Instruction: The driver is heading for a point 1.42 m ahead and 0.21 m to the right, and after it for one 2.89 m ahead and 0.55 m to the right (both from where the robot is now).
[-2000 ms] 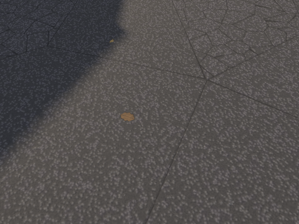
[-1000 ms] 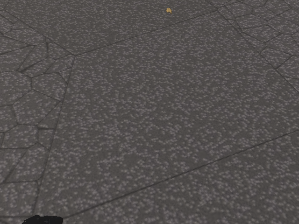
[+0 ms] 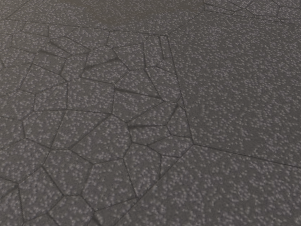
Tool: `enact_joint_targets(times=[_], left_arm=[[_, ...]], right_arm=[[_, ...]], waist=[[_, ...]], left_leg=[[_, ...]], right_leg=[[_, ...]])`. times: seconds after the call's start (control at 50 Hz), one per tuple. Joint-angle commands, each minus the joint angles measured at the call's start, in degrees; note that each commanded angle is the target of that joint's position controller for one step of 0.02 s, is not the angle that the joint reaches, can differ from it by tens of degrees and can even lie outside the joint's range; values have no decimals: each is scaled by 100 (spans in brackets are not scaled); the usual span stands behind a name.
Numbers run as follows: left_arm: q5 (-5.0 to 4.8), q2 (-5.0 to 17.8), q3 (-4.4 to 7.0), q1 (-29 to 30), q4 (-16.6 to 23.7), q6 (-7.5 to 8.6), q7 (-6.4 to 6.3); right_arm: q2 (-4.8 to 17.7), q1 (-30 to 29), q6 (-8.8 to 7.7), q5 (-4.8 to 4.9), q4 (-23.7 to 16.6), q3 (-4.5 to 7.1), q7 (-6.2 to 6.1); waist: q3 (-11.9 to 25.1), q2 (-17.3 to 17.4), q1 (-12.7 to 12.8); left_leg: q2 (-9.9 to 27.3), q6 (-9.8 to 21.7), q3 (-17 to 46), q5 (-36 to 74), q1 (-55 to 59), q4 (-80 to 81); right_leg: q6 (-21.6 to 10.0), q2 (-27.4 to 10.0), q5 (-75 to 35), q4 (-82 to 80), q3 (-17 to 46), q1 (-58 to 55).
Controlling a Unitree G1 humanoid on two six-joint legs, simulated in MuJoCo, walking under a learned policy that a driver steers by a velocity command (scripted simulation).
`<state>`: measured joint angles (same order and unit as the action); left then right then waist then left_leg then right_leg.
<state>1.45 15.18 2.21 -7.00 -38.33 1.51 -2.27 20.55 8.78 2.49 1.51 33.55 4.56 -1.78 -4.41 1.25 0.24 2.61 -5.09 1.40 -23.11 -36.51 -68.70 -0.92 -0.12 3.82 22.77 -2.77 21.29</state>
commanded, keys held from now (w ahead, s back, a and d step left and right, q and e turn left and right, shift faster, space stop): q+shift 0.04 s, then e+shift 0.68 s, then q+shift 0.28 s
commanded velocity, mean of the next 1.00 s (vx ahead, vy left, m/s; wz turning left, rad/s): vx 0.03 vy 0.00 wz -0.22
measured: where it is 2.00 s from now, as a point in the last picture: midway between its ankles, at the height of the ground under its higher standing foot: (163, 175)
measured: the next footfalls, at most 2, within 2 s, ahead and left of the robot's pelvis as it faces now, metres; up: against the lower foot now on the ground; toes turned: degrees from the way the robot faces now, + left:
left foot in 0.18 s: +0.10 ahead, +0.14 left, +0.00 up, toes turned +5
right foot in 0.56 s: +0.07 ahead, -0.12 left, +0.00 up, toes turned -15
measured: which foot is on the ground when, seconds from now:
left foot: up 0.00-0.16, down 0.18-0.56, up 0.58-1.00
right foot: down 0.00-0.20, up 0.22-0.54, down 0.56-1.00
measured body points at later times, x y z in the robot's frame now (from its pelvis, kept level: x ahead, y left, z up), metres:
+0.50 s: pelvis +0.05 +0.01 +0.00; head +0.08 +0.00 +0.45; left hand +0.18 +0.28 -0.11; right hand +0.22 -0.26 -0.09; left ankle +0.06 +0.14 -0.74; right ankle +0.04 -0.11 -0.70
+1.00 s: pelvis +0.07 -0.03 +0.00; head +0.08 -0.04 +0.45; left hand +0.34 +0.12 -0.07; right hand +0.09 -0.33 -0.11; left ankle +0.11 +0.11 -0.71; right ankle +0.04 -0.11 -0.74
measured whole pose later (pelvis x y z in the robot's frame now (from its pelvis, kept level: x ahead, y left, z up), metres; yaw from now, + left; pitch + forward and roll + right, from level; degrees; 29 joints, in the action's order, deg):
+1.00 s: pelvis +0.07 -0.03 +0.00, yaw -18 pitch +1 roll +0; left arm 1.6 12.1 1.0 -3.9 -37.0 -1.3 -1.2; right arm 16.1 12.1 1.6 1.3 42.6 4.3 -0.6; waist 0.0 1.4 -2.1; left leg 2.9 -2.9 0.5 -21.9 -23.3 -45.5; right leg -4.0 4.3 15.6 29.0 1.0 14.6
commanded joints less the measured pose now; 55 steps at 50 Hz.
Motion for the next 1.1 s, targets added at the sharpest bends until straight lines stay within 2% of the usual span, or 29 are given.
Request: enact_joint_targets(times=[0.02,0.06,0.12,0.16,0.18,0.2,0.22,0.24,0.26,0.3,0.36,0.42,0.5,0.54,0.56,0.58,0.6,0.62,0.64,0.66,0.68,0.7,0.78,0.86,0.9,0.94,0.96,1.02,1.1], left_arm=[[-34,910,319,310,273,43,-12],[-96,1004,353,411,221,12,18],[-218,1095,360,142,2,-6,152],[-321,891,250,139,-124,-8,232],[-295,501,99,-151,-276,28,296],[-51,88,-67,-470,-268,64,396],[-94,230,-11,-643,-211,46,411],[-215,851,158,-316,-178,-9,338],[-338,1153,317,-272,-183,-82,273],[-298,1139,425,-609,-337,-289,112],[-301,737,388,-661,-224,-420,33],[-267,386,259,-325,87,-425,165],[-274,555,323,-483,322,-439,381],[-269,562,398,-880,231,-477,384],[-220,801,513,-1116,160,-471,308],[-166,1766,776,-1346,244,-422,167],[38,1870,735,-1416,416,-274,226],[65,1704,701,-1319,436,-142,284],[-61,1563,673,-1050,453,-74,244],[-235,1324,608,-689,507,-103,176],[-323,1143,536,-388,597,-164,110],[-311,1075,506,-275,671,-217,59],[-185,897,400,-271,695,-241,-36],[20,378,136,-47,510,-200,36],[97,563,159,-30,406,-178,118],[64,928,269,-5,352,-216,117],[29,1015,306,-24,331,-246,92],[-50,947,328,28,320,-316,-1],[-132,866,375,327,398,-377,-48]], right_arm=[[88,540,-14,-7,-266,-1,57],[143,361,30,-34,-301,-2,115],[96,122,17,-91,-349,-43,165],[-43,409,-47,-164,-149,-75,200],[-38,474,-71,-218,-93,-94,179],[359,535,-65,-326,-183,-62,104],[526,26,-57,-445,-275,-43,60],[592,-28,-101,-456,-265,55,66],[682,-106,-143,-421,-182,110,58],[468,-396,-211,-284,-154,69,1],[63,-574,-230,-273,-109,-9,-106],[123,-541,-198,-246,-5,76,-171],[388,-426,-194,-116,159,234,-130],[315,-523,-200,-1,238,251,-90],[122,-209,-191,-24,382,234,-43],[-205,-344,-190,-268,115,144,-11],[-175,-1087,-241,-310,-205,110,-31],[15,-1245,-268,-208,-189,162,-45],[2,-1213,-299,-155,-133,172,-78],[56,-1056,-307,-195,-14,202,-131],[150,-939,-306,-229,18,244,-158],[126,-861,-313,-231,50,251,-134],[-42,-465,-262,-162,363,156,-59],[-252,-272,-193,-144,519,19,38],[-41,-351,-187,-92,465,52,83],[285,-472,-192,-24,311,130,96],[337,-464,-206,5,258,142,104],[212,-210,-226,30,232,120,162],[81,204,-189,70,265,113,257]], waist=[[1374,-740,-196],[1300,-771,-176],[1206,-802,-76],[1211,-715,-256],[1217,-555,-229],[1507,473,11],[1437,1299,153],[1219,1102,-196],[891,1068,-167],[715,1010,-23],[733,739,77],[928,697,-68],[1101,847,-41],[1072,650,202],[954,0,220],[810,-2106,141],[1248,-2065,432],[1376,-1226,519],[1197,-896,327],[1088,-565,135],[1063,-637,-15],[1116,-724,-84],[1366,-615,-31],[1234,-837,4],[870,-947,143],[499,-953,251],[429,-903,280],[592,-734,220],[878,-735,0]], left_leg=[[326,90,91,579,472,802],[291,221,17,770,1056,1442],[-72,423,-132,643,1652,2507],[-297,652,-268,1344,2566,4061],[-133,783,-45,1809,3346,4713],[1221,1088,1372,3303,4112,4779],[2072,1917,1661,3227,3402,4778],[1865,2093,1481,2467,2716,4956],[1668,1992,1209,2348,2557,5004],[1611,1830,745,2707,2413,5016],[1542,1695,197,2786,2591,4965],[1588,1638,-158,2868,2838,4770],[1894,1544,-296,3246,2993,4465],[1760,1128,-663,2746,2659,3877],[1346,731,-1015,1862,2165,3036],[447,60,-1491,-627,256,977],[-311,-53,-259,-1817,-712,-254],[-233,96,229,-1510,-897,-620],[-179,231,394,-975,-955,-519],[-83,255,462,-491,-966,-272],[-71,253,492,-160,-747,-33],[-179,229,449,87,-506,23],[-202,64,252,619,-99,810],[170,47,130,841,1129,1971],[136,116,-26,688,1422,2291],[55,204,-131,218,1074,2307],[43,239,-135,15,879,2266],[84,286,-149,-353,622,2137],[-49,411,-437,-74,1137,2785]], right_leg=[[-1332,-1675,-1836,-653,861,-1031],[-1263,-1606,-1219,-704,601,-639],[-1248,-1534,-899,-534,585,-621],[-974,-1339,-524,-76,541,-474],[-555,-1056,61,181,424,-51],[34,-521,1923,1152,32,492],[346,-271,3141,1800,98,910],[421,-337,2940,2573,275,722],[438,-235,2801,3328,222,1018],[553,-253,2576,4344,362,1309],[649,-369,2040,4434,284,1503],[578,-519,1819,3215,120,1094],[265,-394,1717,2119,-237,385],[-22,-155,939,1121,-446,-352],[-291,-102,-10,467,-30,-886],[-1099,-1575,-2785,104,2313,-1886],[-2158,-2156,-3089,-153,3649,-2082],[-2064,-2027,-2414,-253,3299,-2219],[-1736,-1710,-1968,-194,2942,-2153],[-1425,-1481,-1716,-129,2613,-2021],[-1265,-1328,-1565,-136,2439,-1754],[-1197,-1177,-1548,-151,2360,-1575],[-1099,-1110,-1736,-71,1863,-1698],[-1059,-972,-829,-256,1370,-996],[-1153,-1054,-208,-401,1394,-690],[-1287,-1283,-78,-395,1606,-829],[-1345,-1422,-315,-335,1710,-1022],[-1432,-1739,-1573,-41,1772,-1662],[-1204,-1681,-2271,351,1234,-1835]])
Keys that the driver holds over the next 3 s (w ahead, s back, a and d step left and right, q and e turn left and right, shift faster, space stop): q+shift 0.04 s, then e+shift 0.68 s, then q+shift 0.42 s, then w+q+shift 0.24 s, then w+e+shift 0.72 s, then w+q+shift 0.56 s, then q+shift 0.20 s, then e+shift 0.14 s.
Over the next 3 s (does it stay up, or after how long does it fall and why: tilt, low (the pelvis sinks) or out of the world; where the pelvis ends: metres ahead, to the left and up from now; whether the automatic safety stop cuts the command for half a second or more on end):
stays up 1.45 -0.28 -0.02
